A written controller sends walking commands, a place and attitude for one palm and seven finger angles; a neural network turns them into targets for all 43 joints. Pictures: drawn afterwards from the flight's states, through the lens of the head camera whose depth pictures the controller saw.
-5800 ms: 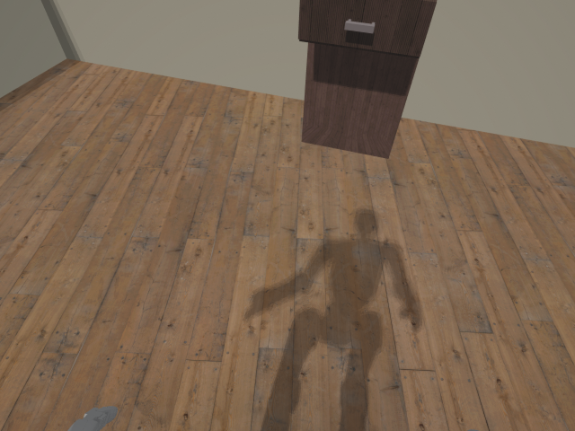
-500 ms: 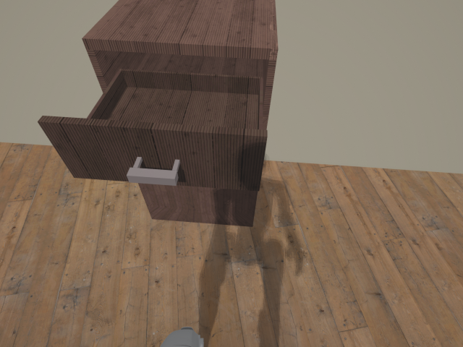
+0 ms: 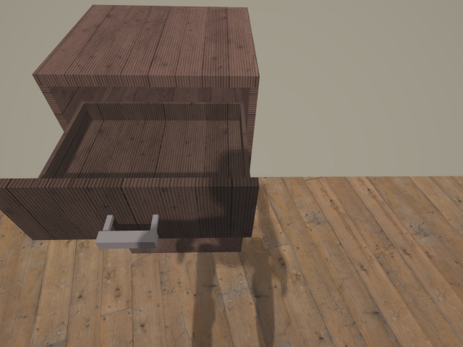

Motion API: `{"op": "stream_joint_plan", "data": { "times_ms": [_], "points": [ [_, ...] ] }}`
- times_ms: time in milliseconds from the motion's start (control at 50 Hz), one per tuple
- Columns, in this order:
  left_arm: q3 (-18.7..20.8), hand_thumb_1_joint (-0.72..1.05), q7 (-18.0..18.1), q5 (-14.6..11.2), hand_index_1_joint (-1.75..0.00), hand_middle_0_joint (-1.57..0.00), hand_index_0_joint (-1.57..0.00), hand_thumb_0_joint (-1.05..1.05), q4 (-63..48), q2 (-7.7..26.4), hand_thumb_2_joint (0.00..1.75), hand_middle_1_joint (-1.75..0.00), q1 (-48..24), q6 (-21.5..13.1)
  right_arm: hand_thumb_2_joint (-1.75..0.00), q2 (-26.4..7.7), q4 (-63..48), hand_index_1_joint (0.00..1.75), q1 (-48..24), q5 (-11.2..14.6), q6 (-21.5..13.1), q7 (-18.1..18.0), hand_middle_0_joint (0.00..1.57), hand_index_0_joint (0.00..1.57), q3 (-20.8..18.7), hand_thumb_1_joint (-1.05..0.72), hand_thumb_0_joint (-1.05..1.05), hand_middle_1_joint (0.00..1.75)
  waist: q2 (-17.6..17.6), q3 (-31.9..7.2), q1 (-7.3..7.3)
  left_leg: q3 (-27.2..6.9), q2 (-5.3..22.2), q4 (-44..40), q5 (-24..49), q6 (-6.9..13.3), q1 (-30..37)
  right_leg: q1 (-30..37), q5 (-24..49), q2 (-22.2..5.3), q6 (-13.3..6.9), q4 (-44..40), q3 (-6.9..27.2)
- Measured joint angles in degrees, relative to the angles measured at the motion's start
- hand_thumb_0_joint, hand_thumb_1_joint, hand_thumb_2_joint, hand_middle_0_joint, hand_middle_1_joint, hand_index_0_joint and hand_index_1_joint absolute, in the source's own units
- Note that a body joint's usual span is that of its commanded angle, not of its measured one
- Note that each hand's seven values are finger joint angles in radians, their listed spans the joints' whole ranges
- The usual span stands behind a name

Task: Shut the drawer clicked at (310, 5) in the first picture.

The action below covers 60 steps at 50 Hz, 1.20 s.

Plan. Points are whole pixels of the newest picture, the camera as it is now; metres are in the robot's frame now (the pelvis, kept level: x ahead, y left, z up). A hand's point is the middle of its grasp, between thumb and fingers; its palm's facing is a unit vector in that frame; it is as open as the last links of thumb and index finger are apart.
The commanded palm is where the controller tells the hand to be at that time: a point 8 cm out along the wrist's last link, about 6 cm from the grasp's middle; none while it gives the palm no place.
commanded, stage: come to a stop and stand still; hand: left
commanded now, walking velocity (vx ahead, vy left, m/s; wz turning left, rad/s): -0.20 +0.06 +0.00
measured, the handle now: (130, 229) +0.31 +0.20 +0.01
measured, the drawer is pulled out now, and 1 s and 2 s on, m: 0.30 0.30 0.30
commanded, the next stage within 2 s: look again from close up in 1.28 s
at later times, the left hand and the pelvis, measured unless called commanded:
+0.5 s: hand out of the picture +0.03 +0.21 -0.19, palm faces +0.09 -0.97 -0.21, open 7.4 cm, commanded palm none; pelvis -0.03 +0.01 -0.02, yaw +1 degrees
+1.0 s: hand out of the picture -0.10 +0.17 -0.17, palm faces +0.04 -0.98 -0.19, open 7.4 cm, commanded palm none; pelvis -0.08 +0.01 +0.00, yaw +0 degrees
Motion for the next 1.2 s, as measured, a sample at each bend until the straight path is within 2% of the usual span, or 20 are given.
{"op": "stream_joint_plan", "data": {
  "times_ms": [40,60,80,160,260,320,380,440,480,540,600,640,680,720,760,780,820,900,1020,1200],
  "points": [
    [-0.54,0.91,0.29,-0.09,-0.29,-0.19,-0.19,0.00,-0.19,-0.38,0.90,-0.30,-0.77,-0.35,-0.90,0.48,0.93,0.30,0.96,0.01,0.47,-0.09,0.20,0.20,0.28,-0.92,-0.01,0.30,0.40,0.73,-0.62,-0.17,0.45,2.11,-1.60,-0.92,-0.24,3.54,2.57,0.76,-0.06,-7.45,-0.18],
    [-0.86,0.91,0.41,-0.10,-0.29,-0.19,-0.19,0.00,-0.25,-0.39,0.90,-0.30,-0.75,-0.82,-0.90,0.85,1.43,0.30,1.55,0.14,0.65,-0.07,0.20,0.20,0.43,-0.92,-0.01,0.30,0.09,0.85,-0.66,-0.03,0.44,3.77,-2.81,-1.50,-0.54,5.75,6.68,0.89,-0.05,-11.97,-0.11],
    [-1.10,0.91,0.66,-0.06,-0.29,-0.20,-0.19,0.00,0.02,-0.59,0.90,-0.30,-0.61,-1.39,-0.90,1.05,2.03,0.30,1.86,0.40,0.91,0.00,0.20,0.20,0.53,-0.92,0.00,0.30,0.04,0.79,-0.52,0.25,0.72,5.72,-4.23,-2.11,-1.09,6.96,5.86,1.14,-0.53,-13.97,0.00],
    [-2.27,0.91,1.03,-0.43,-0.29,-0.20,-0.20,0.00,1.36,-3.16,0.90,-0.30,-1.09,-1.39,-0.90,0.35,2.16,0.30,1.18,1.21,2.72,-0.11,0.20,0.20,0.00,-0.92,0.00,0.30,3.40,1.94,-2.09,-2.91,2.04,11.54,-10.47,-3.21,-3.86,7.18,2.65,2.98,-3.14,-13.17,-1.78],
    [-1.30,0.93,2.22,-0.18,-0.30,-0.20,-0.20,-0.01,0.23,-3.40,0.90,-0.30,-3.26,-0.89,-0.90,-0.04,0.82,0.30,-1.52,1.34,4.73,-0.52,0.20,0.20,-0.67,-0.91,0.00,0.30,2.81,4.07,-0.31,-6.99,0.11,28.45,-17.03,-3.82,-11.34,7.13,4.53,2.22,-3.74,-14.79,-2.58],
    [-0.92,0.92,2.38,0.20,-0.30,-0.20,-0.20,-0.01,-0.19,-2.82,0.90,-0.30,-3.28,-0.07,-0.90,-1.09,-0.83,0.30,-3.67,1.30,5.29,-0.38,0.20,0.20,-1.24,-0.91,0.00,0.30,2.40,4.46,0.56,-8.43,-0.30,31.99,-16.12,-4.09,-13.58,6.66,5.94,1.76,-3.25,-15.65,-2.59],
    [-0.51,0.92,2.23,0.54,-0.30,-0.20,-0.20,0.00,-0.13,-1.77,0.90,-0.30,-2.46,0.77,-0.90,-1.96,-2.59,0.30,-5.39,1.30,4.83,-0.18,0.20,0.20,-1.50,-0.91,0.00,0.30,1.76,3.98,1.09,-8.77,0.18,27.33,-14.05,-4.03,-12.42,5.68,7.07,1.46,-2.52,-15.72,-2.38],
    [-0.07,0.91,1.92,0.39,-0.30,-0.20,-0.20,0.00,0.33,-0.47,0.90,-0.30,-1.09,1.53,-0.90,-2.37,-3.91,0.30,-6.11,1.25,3.65,0.00,0.20,0.20,-1.31,-0.92,0.00,0.30,0.81,2.87,1.45,-8.31,0.65,15.19,-7.70,-3.71,-7.58,4.00,7.29,1.33,-1.43,-13.83,-1.90],
    [0.26,0.91,1.74,-0.13,-0.30,-0.20,-0.20,0.00,0.92,0.76,0.90,-0.30,-0.32,2.40,-0.90,-1.64,-4.02,0.30,-6.22,0.93,2.92,-0.03,0.20,0.20,-1.12,-0.92,0.00,0.30,-1.34,2.51,1.70,-7.47,-0.42,12.41,-5.66,-2.29,-6.29,2.61,3.88,0.65,-0.89,-10.61,-0.39],
    [0.56,0.91,1.54,-0.15,-0.29,-0.20,-0.20,0.00,1.77,1.46,0.90,-0.30,1.55,3.81,-0.90,-0.52,-4.09,0.30,-5.15,0.31,3.20,-0.06,0.20,0.20,-0.23,-0.92,0.00,0.30,-2.03,0.57,1.81,-7.40,-0.71,10.13,-3.95,-0.54,-5.83,0.96,-5.41,3.10,-1.11,-1.88,3.01],
    [0.50,0.91,1.16,0.05,-0.29,-0.20,-0.20,0.01,2.20,1.45,0.90,-0.30,3.46,3.58,-0.90,0.05,-3.33,0.30,-4.73,0.24,3.50,-0.46,0.20,0.20,0.47,-0.92,0.00,0.30,-1.53,-0.95,2.43,-7.71,-1.02,5.79,-0.88,0.04,-5.40,0.69,-5.65,4.97,-0.97,7.47,4.62],
    [0.19,0.91,1.10,0.02,-0.29,-0.20,-0.20,0.01,2.53,1.30,0.90,-0.30,5.00,2.97,-0.90,-0.10,-2.85,0.30,-5.12,0.40,3.48,-0.72,0.20,0.20,0.55,-0.93,0.00,0.30,-1.47,-1.28,2.96,-7.28,-1.56,3.76,0.61,0.39,-5.43,2.26,-5.85,5.13,-0.67,8.95,4.66],
    [-0.32,0.91,1.18,-0.07,-0.29,-0.20,-0.20,0.01,3.20,1.05,0.90,-0.30,6.43,2.62,-0.90,-0.23,-2.63,0.30,-5.74,0.51,3.09,-0.76,0.20,0.20,0.60,-0.93,0.00,0.30,-1.47,-1.15,3.13,-6.63,-2.12,2.49,1.62,0.66,-5.60,5.28,-7.19,4.77,-0.29,5.65,4.02],
    [-0.93,0.91,1.28,-0.25,-0.29,-0.20,-0.19,0.01,4.21,0.58,0.90,-0.30,7.48,2.46,-0.90,-0.26,-2.53,0.30,-6.39,0.59,2.55,-0.77,0.20,0.20,0.58,-0.93,0.00,0.30,-1.26,-0.76,2.90,-5.97,-2.55,1.97,2.25,0.78,-5.91,9.15,-8.49,4.37,-0.08,-0.99,3.17],
    [-1.51,0.91,1.37,-0.47,-0.29,-0.20,-0.19,0.01,5.17,0.01,0.90,-0.30,8.14,2.12,-0.90,-0.19,-2.36,0.30,-6.85,0.80,2.09,-0.71,0.20,0.20,0.67,-0.93,0.00,0.30,-1.09,-0.29,2.56,-5.29,-2.96,2.22,2.54,0.67,-6.53,13.16,-6.34,4.18,-0.14,-9.30,2.77],
    [-1.79,0.91,1.45,-0.52,-0.29,-0.20,-0.19,0.01,5.63,-0.23,0.90,-0.30,8.43,1.73,-0.90,-0.12,-2.14,0.30,-6.94,1.01,1.90,-0.68,0.20,0.20,0.71,-0.93,0.00,0.30,-1.12,-0.18,2.45,-4.93,-3.22,2.82,2.46,0.50,-7.05,15.23,-4.10,4.03,-0.71,-13.97,2.81],
    [-2.36,0.91,1.68,-0.54,-0.29,-0.20,-0.19,0.01,6.99,-1.81,0.90,-0.30,8.37,1.07,-0.90,-0.97,-1.28,0.30,-7.35,1.62,1.82,-0.91,0.20,0.20,0.24,-0.93,0.00,0.30,1.23,0.47,2.11,-5.15,-2.07,3.74,2.32,0.04,-7.38,16.93,-4.10,5.23,-2.68,-17.47,2.45],
    [-3.41,0.91,1.63,-0.73,-0.29,-0.20,-0.20,0.01,7.77,-3.70,0.90,-0.30,9.12,-0.15,-0.90,-2.12,0.35,0.30,-6.53,1.56,2.18,-0.68,0.20,0.20,0.37,-0.94,0.00,0.30,3.33,0.41,1.22,-5.65,-1.19,1.64,4.08,-0.61,-5.91,18.19,-1.81,6.27,-3.54,-19.30,2.00],
    [-3.81,0.90,1.65,-0.92,-0.29,-0.20,-0.20,0.01,7.77,-4.10,0.90,-0.30,8.85,-0.35,-0.90,-1.09,3.19,0.30,-3.75,1.32,2.92,-0.13,0.20,0.20,1.25,-0.93,0.00,0.30,1.92,-0.48,0.73,-6.13,-0.26,0.59,5.28,-1.39,-4.65,19.46,-0.89,7.29,-4.33,-20.26,1.59],
    [-3.51,0.91,1.47,-1.02,-0.29,-0.20,-0.20,0.01,7.15,-4.06,0.90,-0.30,8.37,-0.14,-0.90,0.83,5.05,0.30,0.84,0.89,3.48,-0.24,0.20,0.20,1.55,-0.92,0.00,0.30,0.62,-0.42,0.00,-6.91,0.90,2.31,5.16,-2.03,-6.65,18.30,-0.37,8.45,-5.14,-20.10,0.92]
  ]
}}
